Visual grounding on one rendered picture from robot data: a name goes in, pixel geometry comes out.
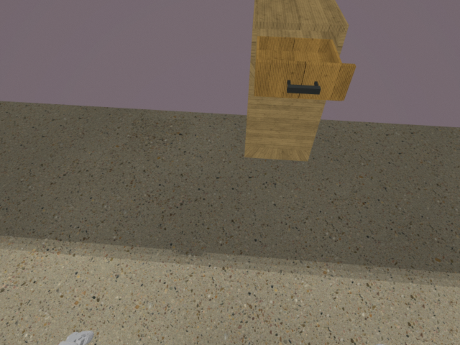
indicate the left robot hand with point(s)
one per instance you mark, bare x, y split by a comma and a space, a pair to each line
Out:
82, 338

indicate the drawer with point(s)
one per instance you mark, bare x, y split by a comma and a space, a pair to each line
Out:
302, 61

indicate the cabinet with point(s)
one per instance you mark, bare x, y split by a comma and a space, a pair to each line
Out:
285, 128

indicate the handle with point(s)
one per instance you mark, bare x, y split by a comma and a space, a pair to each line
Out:
316, 89

